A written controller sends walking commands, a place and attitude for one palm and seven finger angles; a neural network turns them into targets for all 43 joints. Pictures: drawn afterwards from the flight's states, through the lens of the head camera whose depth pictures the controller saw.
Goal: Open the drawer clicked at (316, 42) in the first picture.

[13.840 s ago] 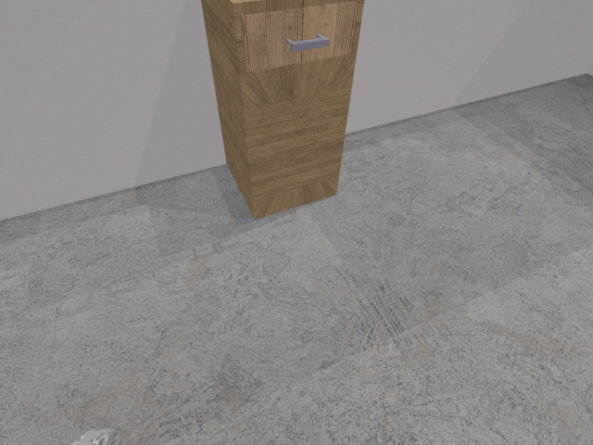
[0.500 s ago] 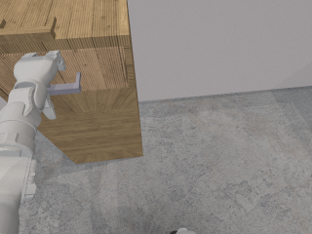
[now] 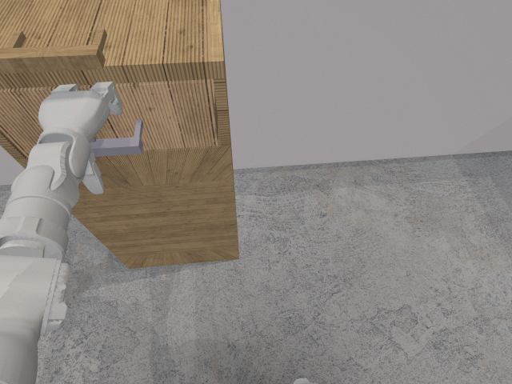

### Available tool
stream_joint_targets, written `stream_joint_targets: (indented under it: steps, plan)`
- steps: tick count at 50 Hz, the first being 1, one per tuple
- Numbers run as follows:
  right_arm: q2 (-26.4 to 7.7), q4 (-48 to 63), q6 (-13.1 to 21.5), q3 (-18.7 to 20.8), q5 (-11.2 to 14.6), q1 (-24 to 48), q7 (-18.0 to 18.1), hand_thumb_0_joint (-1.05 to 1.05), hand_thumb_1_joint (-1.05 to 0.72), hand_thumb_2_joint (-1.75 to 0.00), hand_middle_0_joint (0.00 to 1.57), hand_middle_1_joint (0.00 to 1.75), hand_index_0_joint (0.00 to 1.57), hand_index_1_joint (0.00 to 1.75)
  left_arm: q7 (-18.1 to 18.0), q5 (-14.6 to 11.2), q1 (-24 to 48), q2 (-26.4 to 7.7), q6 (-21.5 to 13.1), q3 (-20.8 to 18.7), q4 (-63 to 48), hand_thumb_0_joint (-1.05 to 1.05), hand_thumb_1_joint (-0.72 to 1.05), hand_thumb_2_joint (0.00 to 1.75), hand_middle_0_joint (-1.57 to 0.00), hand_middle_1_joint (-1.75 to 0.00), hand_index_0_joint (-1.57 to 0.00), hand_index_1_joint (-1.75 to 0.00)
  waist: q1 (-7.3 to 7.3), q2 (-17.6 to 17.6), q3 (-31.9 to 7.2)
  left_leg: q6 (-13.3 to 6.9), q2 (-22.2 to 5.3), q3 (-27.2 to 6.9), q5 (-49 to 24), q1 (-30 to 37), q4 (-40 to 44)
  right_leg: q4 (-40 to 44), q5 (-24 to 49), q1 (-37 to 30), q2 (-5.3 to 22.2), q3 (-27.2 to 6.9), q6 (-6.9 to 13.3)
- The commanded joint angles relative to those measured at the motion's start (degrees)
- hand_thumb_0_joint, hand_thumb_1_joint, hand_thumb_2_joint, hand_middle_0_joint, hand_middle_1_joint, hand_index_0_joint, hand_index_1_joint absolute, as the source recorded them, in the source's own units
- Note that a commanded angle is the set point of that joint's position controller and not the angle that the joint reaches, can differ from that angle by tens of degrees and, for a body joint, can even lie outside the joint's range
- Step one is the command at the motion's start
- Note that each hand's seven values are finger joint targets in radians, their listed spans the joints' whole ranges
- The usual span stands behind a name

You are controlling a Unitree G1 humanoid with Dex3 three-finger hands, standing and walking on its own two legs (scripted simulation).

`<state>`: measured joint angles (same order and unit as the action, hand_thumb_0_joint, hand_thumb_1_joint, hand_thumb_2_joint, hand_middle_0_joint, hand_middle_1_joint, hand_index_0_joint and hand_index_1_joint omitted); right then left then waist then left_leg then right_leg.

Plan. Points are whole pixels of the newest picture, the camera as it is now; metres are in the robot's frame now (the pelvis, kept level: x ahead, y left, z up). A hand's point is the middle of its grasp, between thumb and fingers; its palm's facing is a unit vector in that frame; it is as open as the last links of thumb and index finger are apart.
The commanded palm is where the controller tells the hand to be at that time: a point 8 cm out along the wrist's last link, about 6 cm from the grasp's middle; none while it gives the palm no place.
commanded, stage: lower the fingers behind the handle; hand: left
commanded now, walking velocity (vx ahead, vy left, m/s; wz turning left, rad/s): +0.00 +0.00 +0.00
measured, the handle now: (106, 137) +0.53 +0.26 +0.03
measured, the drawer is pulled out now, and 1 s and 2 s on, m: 0.00 0.00 0.00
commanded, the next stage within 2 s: close the thumb around the handle in 1.50 s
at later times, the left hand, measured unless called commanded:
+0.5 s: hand (106, 154) +0.48 +0.24 +0.05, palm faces -0.06 -0.01 -1.00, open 13.8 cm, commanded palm +0.47 +0.24 +0.10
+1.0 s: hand (114, 167) +0.48 +0.24 +0.01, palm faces -0.07 -0.02 -1.00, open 13.8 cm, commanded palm +0.47 +0.24 +0.06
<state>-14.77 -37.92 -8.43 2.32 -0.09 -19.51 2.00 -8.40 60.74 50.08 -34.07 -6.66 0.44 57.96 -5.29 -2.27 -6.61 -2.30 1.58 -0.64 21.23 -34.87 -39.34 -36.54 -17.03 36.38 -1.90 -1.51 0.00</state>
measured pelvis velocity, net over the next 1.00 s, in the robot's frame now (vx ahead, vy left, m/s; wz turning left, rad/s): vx -0.02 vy -0.01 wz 0.00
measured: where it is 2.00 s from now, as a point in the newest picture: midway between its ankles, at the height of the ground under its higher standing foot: outside the picture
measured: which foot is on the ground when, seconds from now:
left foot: down 0.00-1.00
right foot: down 0.00-1.00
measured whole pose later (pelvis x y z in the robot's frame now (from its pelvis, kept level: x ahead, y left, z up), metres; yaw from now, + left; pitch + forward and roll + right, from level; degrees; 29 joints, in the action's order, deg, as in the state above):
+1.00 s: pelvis -0.02 -0.01 -0.02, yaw +0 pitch +21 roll -2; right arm -15.3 -40.5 -6.8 2.4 -1.7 -20.4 1.3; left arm -16.6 63.0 50.4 -33.0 -6.3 -0.8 64.7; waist -7.6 -2.4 -7.8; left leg -1.9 1.1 -1.0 23.5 -45.6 -47.9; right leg -44.5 -19.0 46.9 -2.5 -0.8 0.4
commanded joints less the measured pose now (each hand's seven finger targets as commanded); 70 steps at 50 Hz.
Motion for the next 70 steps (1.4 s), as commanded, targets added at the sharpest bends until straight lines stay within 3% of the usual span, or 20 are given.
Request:
stream_joint_targets:
  steps: [1, 4, 6, 11, 16, 19, 24, 26, 29, 32, 40, 42, 44, 49, 50, 52, 58, 64, 68, 70]
  plan:
    - [-9.19, 3.17, 0.65, 3.55, -0.01, -7.54, 0.35, 0.00, -0.90, -0.90, 0.20, 0.30, 0.20, 0.30, -2.43, -0.76, 22.73, -12.42, -0.24, -2.58, -10.10, 0.00, -0.50, 0.30, -0.30, -1.20, -0.30, -1.20, -0.29, -1.70, -22.78, 0.50, -1.21, 0.17, -31.62, 14.34, 1.57, 1.51, 19.25, -10.67, -0.92, 2.11, 2.20]
    - [-9.26, 3.16, 0.53, 3.73, -0.34, -7.86, 0.40, 0.00, -0.90, -0.90, 0.20, 0.30, 0.20, 0.30, -3.14, -0.36, 23.27, -16.35, -1.53, -5.83, -13.06, 0.00, -0.50, 0.30, -0.30, -1.20, -0.30, -1.20, 0.69, -3.21, -26.34, 0.42, -0.94, 0.30, -34.07, 14.16, 0.94, 0.60, 21.86, -13.03, -0.79, 1.62, 2.33]
    - [-9.05, 2.92, 0.50, 3.83, -0.34, -7.68, 0.29, 0.00, -0.90, -0.90, 0.20, 0.30, 0.20, 0.30, -3.86, -0.12, 23.08, -13.55, -1.54, -3.94, -12.67, 0.00, -0.50, 0.30, -0.30, -1.20, -0.30, -1.20, -0.10, -2.98, -24.33, 0.57, -1.13, 0.18, -33.30, 13.86, 0.80, 0.47, 20.61, -10.81, -0.89, 2.08, 2.29]
    - [-9.29, 2.10, 0.77, 4.14, -0.81, -7.96, 0.03, 0.00, -0.90, -0.90, 0.20, 0.30, 0.20, 0.30, -6.44, 0.27, 24.04, -14.63, -1.44, -5.43, -13.07, 0.00, -0.50, 0.30, -0.30, -1.20, -0.30, -1.20, -0.29, -3.48, -26.21, 0.66, -1.14, -0.14, -32.97, 14.22, -0.02, -0.30, 19.99, -9.95, -1.02, 2.06, 2.35]
    - [-9.49, 1.75, 0.86, 3.68, -0.59, -7.61, -0.08, 0.00, -0.90, -0.90, 0.20, 0.30, 0.20, 0.30, -7.78, 0.73, 23.93, -13.26, 0.87, -3.80, -8.59, 0.00, -0.50, 0.30, -0.30, -1.20, -0.30, -1.20, -0.94, -2.43, -23.13, 0.41, -0.80, 0.24, -27.07, 10.71, 0.48, -0.05, 17.27, -8.91, -1.02, 2.21, 2.33]
    - [-9.86, 1.63, 1.12, 3.52, -0.59, -7.94, 0.35, 0.00, -0.90, -0.90, 0.20, 0.30, 0.20, 0.30, -7.84, 1.20, 26.21, -16.38, 0.95, -5.22, -8.68, 0.00, -0.50, 0.30, -0.30, -1.20, -0.30, -1.20, -1.23, -2.30, -25.21, -0.01, -0.49, 0.48, -25.51, 9.52, 0.16, -0.26, 18.11, -10.49, -0.72, 1.46, 2.21]
    - [-9.43, 1.80, 1.48, 3.65, -0.76, -8.43, 0.37, 0.00, -0.90, -0.90, 0.20, 0.30, 0.20, 0.30, -7.29, 0.84, 22.89, -12.96, 0.26, -3.56, -6.60, 0.00, -0.50, 0.30, -0.30, -1.20, -0.30, -1.20, -1.30, -2.23, -25.23, 0.00, -0.60, 0.56, -26.68, 9.96, -0.86, -0.73, 18.34, -9.16, -0.96, 1.63, 2.15]
    - [-9.74, 1.64, 1.56, 3.50, -0.66, -8.29, 0.43, 0.00, -0.90, -0.90, 0.20, 0.30, 0.20, 0.30, -7.48, 1.19, 23.93, -13.94, 0.18, -3.75, -6.43, 0.00, -0.50, 0.30, -0.30, -1.20, -0.30, -1.20, -1.69, -1.53, -23.48, -0.04, -0.61, 0.54, -24.10, 8.13, -0.79, -0.81, 17.03, -8.08, -0.86, 1.64, 2.09]
    - [-9.94, 1.57, 1.63, 3.52, -0.93, -8.57, 0.42, 0.00, -0.90, -0.90, 0.20, 0.30, 0.20, 0.30, -8.21, 1.38, 23.47, -16.16, -0.19, -5.67, -6.89, 0.00, -0.50, 0.30, -0.30, -1.20, -0.30, -1.20, -1.06, -2.39, -25.91, -0.14, -0.42, 0.80, -24.33, 7.56, -1.41, -1.54, 17.76, -9.06, -0.78, 1.29, 2.09]
    - [-9.70, 1.53, 1.77, 3.55, -0.71, -8.72, 0.26, 0.00, -0.90, -0.90, 0.20, 0.30, 0.20, 0.30, -8.36, 1.93, 22.72, -12.73, 0.45, -2.90, -5.06, 0.00, -0.50, 0.30, -0.30, -1.20, -0.30, -1.20, -1.62, -2.70, -23.35, 0.11, -0.53, 0.59, -22.94, 6.85, -1.74, -1.79, 15.71, -6.14, -1.00, 1.85, 2.24]
    - [-10.06, 0.46, 2.17, 3.67, -1.35, -9.50, 0.32, 0.00, -0.90, -0.90, 0.20, 0.30, 0.20, 0.30, -10.22, 1.86, 25.86, -15.17, -0.95, -5.03, -6.47, 0.00, -0.50, 0.30, -0.30, -1.20, -0.30, -1.20, -2.39, -3.12, -26.16, 0.02, -0.58, -0.07, -23.01, 6.56, -3.69, -3.38, 15.28, -4.26, -1.00, 1.72, 2.14]
    - [-9.76, 0.40, 2.31, 3.64, -1.31, -9.64, 0.13, 0.00, -0.90, -0.90, 0.20, 0.30, 0.20, 0.30, -10.64, 2.26, 25.49, -11.38, -0.11, -2.04, -4.75, 0.00, -0.50, 0.30, -0.30, -1.20, -0.30, -1.20, -3.13, -3.83, -24.86, 0.16, -0.56, -0.15, -22.39, 6.41, -3.92, -3.41, 14.14, -2.33, -1.17, 2.24, 2.28]
    - [-10.06, 0.09, 2.34, 3.60, -1.30, -10.06, 0.07, 0.00, -0.90, -0.90, 0.20, 0.30, 0.20, 0.30, -10.80, 1.90, 25.74, -12.27, 0.37, -2.72, -3.49, 0.00, -0.50, 0.30, -0.30, -1.20, -0.30, -1.20, -3.36, -2.70, -24.80, 0.02, -0.57, -0.23, -21.36, 5.39, -4.19, -3.50, 13.68, -2.38, -1.16, 2.07, 2.11]
    - [-10.39, -0.13, 2.14, 3.34, -1.69, -10.31, 0.14, 0.00, -0.90, -0.90, 0.20, 0.30, 0.20, 0.30, -10.81, 2.07, 25.36, -16.52, 0.24, -5.76, -3.91, 0.00, -0.50, 0.30, -0.30, -1.20, -0.30, -1.20, -2.60, -3.69, -28.45, -0.04, -0.48, -0.05, -23.60, 4.99, -5.57, -5.06, 16.36, -3.55, -1.08, 1.78, 2.11]
    - [-10.46, 0.00, 1.97, 3.14, -1.68, -10.09, 0.10, 0.00, -0.90, -0.90, 0.20, 0.30, 0.20, 0.30, -10.77, 2.21, 23.87, -16.48, 0.52, -5.78, -2.85, 0.00, -0.50, 0.30, -0.30, -1.20, -0.30, -1.20, -2.13, -3.50, -26.96, 0.06, -0.39, -0.02, -23.48, 3.89, -5.71, -5.31, 16.21, -3.14, -1.15, 1.86, 2.16]
    - [-10.30, 0.01, 2.19, 3.28, -1.59, -10.23, -0.02, 0.00, -0.90, -0.90, 0.20, 0.30, 0.20, 0.30, -10.80, 2.44, 25.38, -13.65, 0.49, -3.50, -3.12, 0.00, -0.50, 0.30, -0.30, -1.20, -0.30, -1.20, -3.16, -4.32, -25.62, 0.23, -0.73, -0.27, -22.67, 4.36, -5.87, -5.20, 14.36, -0.56, -1.24, 2.33, 2.17]
    - [-10.38, -0.01, 1.74, 3.50, -1.69, -10.68, -0.29, 0.00, -0.90, -0.90, 0.20, 0.30, 0.20, 0.30, -10.37, 1.77, 22.93, -12.92, 1.09, -3.88, -2.90, 0.00, -0.50, 0.30, -0.30, -1.20, -0.30, -1.20, -2.63, -3.41, -27.89, 0.44, -0.98, -0.32, -25.37, 5.27, -6.69, -5.87, 16.03, -1.16, -1.41, 2.40, 2.16]
    - [-10.32, 0.31, 1.52, 3.20, -1.37, -10.77, -0.09, 0.00, -0.90, -0.90, 0.20, 0.30, 0.20, 0.30, -9.85, 1.59, 23.30, -13.37, 1.00, -3.56, -3.44, 0.00, -0.50, 0.30, -0.30, -1.20, -0.30, -1.20, -2.73, -2.87, -26.84, 0.10, -0.93, -0.32, -23.46, 4.10, -5.91, -5.51, 15.46, -2.01, -1.33, 2.29, 2.09]
    - [-10.61, 0.39, 1.38, 3.16, -1.47, -10.23, -0.14, 0.00, -0.90, -0.90, 0.20, 0.30, 0.20, 0.30, -9.94, 1.44, 21.26, -14.80, 0.83, -5.22, -3.12, 0.00, -0.50, 0.30, -0.30, -1.20, -0.30, -1.20, -1.74, -2.42, -26.14, 0.23, -0.94, -0.26, -23.29, 3.79, -5.88, -5.54, 14.80, -2.08, -1.34, 2.33, 2.26]
    - [-10.49, 0.37, 1.42, 3.10, -1.36, -10.46, -0.15, 0.00, -0.90, -0.90, 0.20, 0.30, 0.20, 0.30, -10.08, 1.66, 22.21, -14.17, 0.96, -4.26, -2.81, 0.00, -0.50, 0.30, -0.30, -1.20, -0.30, -1.20, -2.37, -2.47, -25.11, 0.10, -0.93, -0.20, -22.26, 3.19, -5.68, -5.38, 14.34, -1.64, -1.32, 2.41, 2.14]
